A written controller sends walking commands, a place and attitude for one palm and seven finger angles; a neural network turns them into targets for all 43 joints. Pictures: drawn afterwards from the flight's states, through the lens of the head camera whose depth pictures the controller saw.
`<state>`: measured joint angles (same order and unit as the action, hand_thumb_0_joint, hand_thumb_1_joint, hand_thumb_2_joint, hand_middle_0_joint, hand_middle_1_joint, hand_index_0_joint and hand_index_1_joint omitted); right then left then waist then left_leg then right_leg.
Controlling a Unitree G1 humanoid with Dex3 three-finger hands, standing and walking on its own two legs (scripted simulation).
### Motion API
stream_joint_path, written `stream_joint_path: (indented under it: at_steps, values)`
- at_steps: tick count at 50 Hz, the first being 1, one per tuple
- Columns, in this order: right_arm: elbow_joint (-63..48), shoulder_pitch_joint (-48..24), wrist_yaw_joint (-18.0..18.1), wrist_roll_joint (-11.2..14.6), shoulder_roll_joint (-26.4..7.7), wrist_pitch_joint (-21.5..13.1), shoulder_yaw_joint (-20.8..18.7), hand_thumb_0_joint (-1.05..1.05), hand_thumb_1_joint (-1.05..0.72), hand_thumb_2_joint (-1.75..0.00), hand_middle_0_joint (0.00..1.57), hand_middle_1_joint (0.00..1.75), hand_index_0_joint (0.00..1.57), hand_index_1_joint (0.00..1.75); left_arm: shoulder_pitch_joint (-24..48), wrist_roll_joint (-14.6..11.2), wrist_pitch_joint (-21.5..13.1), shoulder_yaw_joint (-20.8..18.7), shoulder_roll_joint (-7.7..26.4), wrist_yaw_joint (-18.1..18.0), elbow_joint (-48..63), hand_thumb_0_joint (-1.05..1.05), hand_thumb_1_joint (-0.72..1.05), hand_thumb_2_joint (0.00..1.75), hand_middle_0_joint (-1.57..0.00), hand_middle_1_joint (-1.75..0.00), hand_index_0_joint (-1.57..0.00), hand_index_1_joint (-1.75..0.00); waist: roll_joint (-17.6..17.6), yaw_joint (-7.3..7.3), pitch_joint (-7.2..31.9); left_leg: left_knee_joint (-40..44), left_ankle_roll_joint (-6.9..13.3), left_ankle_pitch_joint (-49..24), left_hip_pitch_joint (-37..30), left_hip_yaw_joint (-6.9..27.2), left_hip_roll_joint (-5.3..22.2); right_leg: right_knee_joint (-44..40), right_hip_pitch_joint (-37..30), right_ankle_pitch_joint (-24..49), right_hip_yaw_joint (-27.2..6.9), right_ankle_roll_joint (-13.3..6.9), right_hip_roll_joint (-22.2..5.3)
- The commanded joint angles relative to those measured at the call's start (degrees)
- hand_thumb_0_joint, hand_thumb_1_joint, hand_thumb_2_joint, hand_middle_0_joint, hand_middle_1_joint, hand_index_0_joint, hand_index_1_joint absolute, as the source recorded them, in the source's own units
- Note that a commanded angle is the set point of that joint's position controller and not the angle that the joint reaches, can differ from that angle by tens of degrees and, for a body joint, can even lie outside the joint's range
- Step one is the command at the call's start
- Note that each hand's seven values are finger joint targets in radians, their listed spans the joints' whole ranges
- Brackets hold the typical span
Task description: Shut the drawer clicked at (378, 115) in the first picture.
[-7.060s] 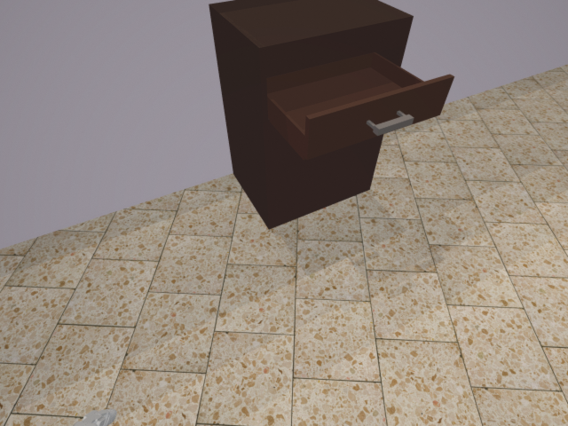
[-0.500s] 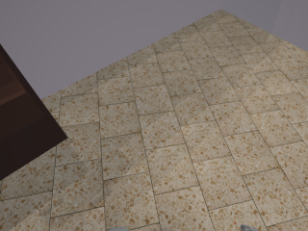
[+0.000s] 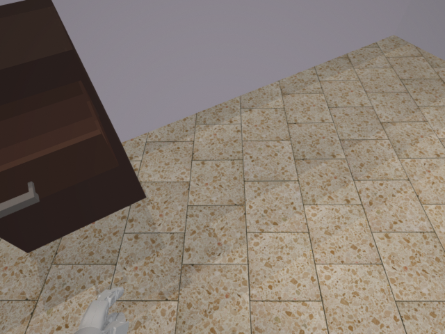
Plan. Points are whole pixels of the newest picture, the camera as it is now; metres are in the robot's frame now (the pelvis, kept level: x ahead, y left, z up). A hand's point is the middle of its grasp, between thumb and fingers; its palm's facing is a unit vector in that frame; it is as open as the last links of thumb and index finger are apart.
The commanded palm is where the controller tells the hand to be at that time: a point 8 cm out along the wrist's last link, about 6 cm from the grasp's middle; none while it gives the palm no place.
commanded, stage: turn to face it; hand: left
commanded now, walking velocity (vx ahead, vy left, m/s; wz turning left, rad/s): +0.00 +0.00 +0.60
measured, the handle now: (6, 201) +0.42 +0.55 -0.10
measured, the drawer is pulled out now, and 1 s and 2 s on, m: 0.26 0.26 0.26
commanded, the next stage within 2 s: take the last steps up to it in 0.76 s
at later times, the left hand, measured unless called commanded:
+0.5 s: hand out of the picture -0.06 +0.24 -0.18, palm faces +0.37 -0.89 -0.26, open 7.4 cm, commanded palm none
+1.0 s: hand out of the picture +0.00 +0.25 -0.15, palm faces +0.44 -0.86 -0.25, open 7.4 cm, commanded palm none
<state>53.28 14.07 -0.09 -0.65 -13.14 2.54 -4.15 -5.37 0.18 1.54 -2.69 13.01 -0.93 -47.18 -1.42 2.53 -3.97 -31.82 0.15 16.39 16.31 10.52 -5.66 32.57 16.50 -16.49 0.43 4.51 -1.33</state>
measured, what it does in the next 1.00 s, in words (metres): steps on the spot, turning left: left foot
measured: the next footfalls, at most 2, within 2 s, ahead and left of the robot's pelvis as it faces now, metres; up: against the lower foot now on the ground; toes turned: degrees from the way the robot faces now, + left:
left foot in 0.48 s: +0.01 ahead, +0.13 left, +0.00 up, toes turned +24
right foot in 1.04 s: +0.08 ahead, -0.06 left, +0.00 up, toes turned +23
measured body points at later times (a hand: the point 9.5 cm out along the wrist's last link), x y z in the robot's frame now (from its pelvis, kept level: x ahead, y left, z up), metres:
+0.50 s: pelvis +0.00 +0.03 -0.01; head +0.05 +0.06 +0.43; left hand -0.07 +0.29 -0.16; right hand +0.21 -0.18 -0.13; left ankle -0.03 +0.12 -0.74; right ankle +0.00 -0.12 -0.72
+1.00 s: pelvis +0.01 +0.03 +0.01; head +0.01 +0.02 +0.46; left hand -0.02 +0.29 -0.13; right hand +0.13 -0.18 -0.15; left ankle -0.03 +0.12 -0.73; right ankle +0.05 -0.08 -0.71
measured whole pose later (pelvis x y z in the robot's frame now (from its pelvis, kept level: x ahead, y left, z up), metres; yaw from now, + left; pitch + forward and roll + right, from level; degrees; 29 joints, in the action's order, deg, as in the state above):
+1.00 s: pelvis +0.01 +0.03 +0.01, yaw +26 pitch -2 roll +0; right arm 57.5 16.3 0.8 -1.2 -10.7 1.2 -2.3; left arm -10.5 1.0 2.4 -2.5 11.2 -0.7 -54.2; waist -0.9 1.7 -1.7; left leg -26.1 2.9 13.3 11.3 1.3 -3.7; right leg 40.9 16.5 -24.1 2.5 3.6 -2.4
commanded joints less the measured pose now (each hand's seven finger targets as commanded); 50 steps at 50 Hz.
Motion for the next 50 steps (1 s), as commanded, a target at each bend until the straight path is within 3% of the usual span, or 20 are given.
stream_joint_path:
  at_steps: [1,2,3,4,6,13,19,21,22,23,24,25,28,29,32,38,43,47,49,50]
  values:
    - [-6.7,-1.7,0.5,0.0,-7.7,-1.2,-2.8,0.0,-0.9,-0.9,0.2,0.3,0.2,0.3,-9.9,0.8,-1.8,-3.5,15.4,-1.5,2.3,0.0,0.9,0.9,-0.2,-0.3,-0.2,-0.3,14.7,-5.21,10.4,-27.7,-2.8,20.3,16.7,-4.1,1.9,-15.1,-16.0,20.2,-22.6,-13.4,-28.7]
    - [-6.2,-2.1,0.2,-0.1,-8.3,-0.5,-3.2,0.0,-0.9,-0.9,0.2,0.3,0.2,0.3,-6.4,0.8,-1.7,-3.2,12.5,-1.7,3.1,0.0,0.9,0.9,-0.2,-0.3,-0.2,-0.3,8.6,-3.55,7.1,-34.0,-2.6,16.0,15.6,-3.2,4.0,-15.7,-10.6,16.1,-17.4,-14.3,-26.2]
    - [-4.6,-1.6,-0.3,-0.3,-7.1,0.0,-3.1,0.0,-0.9,-0.9,0.2,0.3,0.2,0.3,-3.4,0.7,-1.8,-2.8,11.0,-1.6,3.4,0.0,0.9,0.9,-0.2,-0.3,-0.2,-0.3,11.0,-2.2,5.2,-37.0,-3.0,13.0,16.0,-4.1,5.2,-16.1,-8.0,13.1,-13.8,-12.6,-22.3]
    - [-3.6,-1.5,-0.7,-0.5,-7.1,0.4,-3.0,0.0,-0.9,-0.9,0.2,0.3,0.2,0.3,-1.8,0.6,-1.7,-2.2,9.5,-1.3,3.7,0.0,0.9,0.9,-0.2,-0.3,-0.2,-0.3,10.4,-1.42,2.4,-39.8,-3.4,9.2,16.3,-5.7,5.9,-15.6,-6.0,12.7,-9.3,-11.3,-19.0]
    - [-3.1,-0.7,-1.3,-0.6,-6.4,0.6,-2.6,0.0,-0.9,-0.9,0.2,0.3,0.2,0.3,-2.2,0.6,-2.2,-1.6,7.6,-1.0,3.5,0.0,0.9,0.9,-0.2,-0.3,-0.2,-0.3,11.7,-0.91,1.6,-41.0,-4.2,4.9,16.9,-7.6,6.4,-14.2,-6.3,18.8,-2.8,-10.0,-16.1]
    - [-4.6,-7.3,-1.6,-0.3,-5.1,0.9,-1.6,0.0,-0.9,-0.9,0.2,0.3,0.2,0.3,-10.0,1.2,-2.1,-2.5,9.7,-1.1,0.8,0.0,0.9,0.9,-0.2,-0.3,-0.2,-0.3,12.3,-4.02,3.3,-29.3,-5.4,6.7,16.3,-11.8,7.7,-11.4,-13.8,29.0,3.2,-10.9,-17.8]
    - [-5.6,-10.2,-1.6,0.1,-3.8,-0.3,-0.2,0.0,-0.9,-0.9,0.2,0.3,0.2,0.3,-12.4,1.6,-1.3,-3.4,11.7,-1.0,-0.7,0.0,0.9,0.9,-0.2,-0.3,-0.2,-0.3,15.4,-5.85,5.7,-11.4,-3.2,8.1,7.6,-16.5,6.8,-6.2,-14.8,35.3,6.2,-10.7,-19.4]
    - [-5.0,-7.4,-1.3,0.0,-4.6,-0.8,-0.3,0.0,-0.9,-0.9,0.2,0.3,0.2,0.3,-11.9,1.3,-1.2,-3.5,12.1,-0.8,-1.3,0.0,0.9,0.9,-0.2,-0.3,-0.2,-0.3,13.8,-4.1,7.2,-2.7,-2.4,2.3,1.2,-17.8,5.9,-1.9,-13.5,35.1,7.9,-8.8,-19.0]
    - [-4.1,-3.4,-1.3,-0.2,-6.2,-1.3,-0.7,0.0,-0.9,-0.9,0.2,0.3,0.2,0.3,-10.9,1.0,-1.1,-3.6,11.8,-0.7,-1.4,0.0,0.9,0.9,-0.2,-0.3,-0.2,-0.3,9.9,-1.56,9.4,5.4,-1.6,-5.1,-6.3,-16.7,6.1,5.2,-10.6,32.1,9.8,-6.6,-17.9]
    - [-3.4,0.7,-1.0,-0.6,-11.4,-1.9,-2.0,0.0,-0.9,-0.9,0.2,0.3,0.2,0.3,-11.5,0.4,-1.0,-3.2,9.7,-0.4,-0.3,0.0,0.9,0.9,-0.2,-0.3,-0.2,-0.3,-2.1,0.8,13.4,8.5,2.0,-20.4,-19.0,-6.8,14.5,17.1,1.0,17.7,11.8,-3.0,-13.8]
    - [-2.9,4.6,-0.5,-0.3,-17.3,-2.1,-3.3,0.0,-0.9,-0.9,0.2,0.3,0.2,0.3,-9.7,0.1,-0.9,-1.7,5.4,-0.1,1.9,0.0,0.9,0.9,-0.2,-0.3,-0.2,-0.3,-18.1,2.64,14.5,9.0,10.3,-49.9,-24.6,11.9,29.4,29.1,15.7,-22.0,9.2,0.8,-5.9]
    - [-1.6,6.3,-0.1,0.1,-17.1,-1.5,-2.9,0.0,-0.9,-0.9,0.2,0.3,0.2,0.3,-7.4,0.6,0.0,-1.6,6.8,-0.8,2.1,0.0,0.9,0.9,-0.2,-0.3,-0.2,-0.3,-11.4,2.81,14.8,7.2,13.7,-54.3,-22.2,8.3,31.0,32.8,14.9,-23.6,2.6,-0.3,-6.6]
    - [-3.2,-1.9,1.3,-0.3,-11.4,-1.8,-1.3,0.0,-0.9,-0.9,0.2,0.3,0.2,0.3,-6.1,0.7,0.4,-1.9,6.8,-0.6,-0.9,0.0,0.9,0.9,-0.2,-0.3,-0.2,-0.3,-9.4,-0.08,7.0,8.6,10.7,-45.9,-13.9,1.5,22.9,35.8,15.6,-13.1,0.2,0.3,-6.9]
    - [-3.6,-3.9,1.3,-0.3,-10.3,-2.0,-0.7,0.0,-0.9,-0.9,0.2,0.3,0.2,0.3,-7.5,0.6,0.5,-2.0,6.7,-0.4,-2.1,0.0,0.9,0.9,-0.2,-0.3,-0.2,-0.3,-8.2,-1.6,5.9,9.4,9.7,-44.0,-12.4,-0.9,20.9,35.6,14.5,-10.1,0.4,0.4,-6.5]
    - [-3.5,-3.7,1.3,0.1,-9.2,-2.6,-0.3,0.0,-0.9,-0.9,0.2,0.3,0.2,0.3,-10.0,0.7,0.6,-1.9,6.4,-0.1,-3.6,0.0,0.9,0.9,-0.2,-0.3,-0.2,-0.3,-6.3,-2.68,6.0,11.2,7.9,-42.2,-11.9,-3.6,18.1,34.2,12.7,-5.1,1.1,0.8,-5.4]
    - [-2.1,-0.3,1.3,-0.2,-8.3,-2.6,-0.4,0.0,-0.9,-0.9,0.2,0.3,0.2,0.3,-7.0,0.6,0.8,-1.5,5.4,-0.5,-3.2,0.0,0.9,0.9,-0.2,-0.3,-0.2,-0.3,-5.9,-1.76,5.4,12.6,9.7,-37.2,-12.8,0.6,18.9,27.2,12.1,-5.2,0.4,1.5,-4.6]
    - [-0.6,1.3,1.5,-0.6,-7.7,-2.3,-0.5,0.0,-0.9,-0.9,0.2,0.3,0.2,0.3,-4.0,0.5,0.7,-1.1,3.9,-0.7,-2.5,0.0,0.9,0.9,-0.2,-0.3,-0.2,-0.3,-5.7,-1.05,3.5,13.7,10.6,-28.9,-10.2,4.3,19.3,19.1,9.1,-8.0,0.5,0.5,-3.2]
    - [0.7,2.0,1.3,-0.9,-7.2,-2.5,-0.5,0.0,-0.9,-0.9,0.2,0.3,0.2,0.3,-5.5,0.8,-0.4,-0.7,2.5,-0.1,-3.5,0.0,0.9,0.9,-0.2,-0.3,-0.2,-0.3,-6.6,-1.28,3.3,16.1,10.6,-6.1,-4.9,8.1,18.4,9.2,1.8,-9.2,2.0,-1.4,-0.9]
    - [1.2,1.7,1.3,-0.8,-6.7,-2.6,-0.4,0.0,-0.9,-0.9,0.2,0.3,0.2,0.3,-8.9,1.0,-1.0,-0.7,2.0,0.3,-5.0,0.0,0.9,0.9,-0.2,-0.3,-0.2,-0.3,-5.5,-2.85,3.0,15.8,9.4,7.2,0.8,8.3,16.8,1.3,-6.2,-5.6,2.8,-2.1,0.2]
    - [1.4,1.0,1.2,-0.5,-6.2,-2.7,-0.4,0.0,-0.9,-0.9,0.2,0.3,0.2,0.3,-12.1,1.1,-1.6,-0.8,2.0,0.3,-6.2,0.0,0.9,0.9,-0.2,-0.3,-0.2,-0.3,-3.6,-4.51,2.6,13.3,7.8,12.4,5.4,6.7,14.7,-5.7,-12.7,-2.0,3.2,-2.4,0.0]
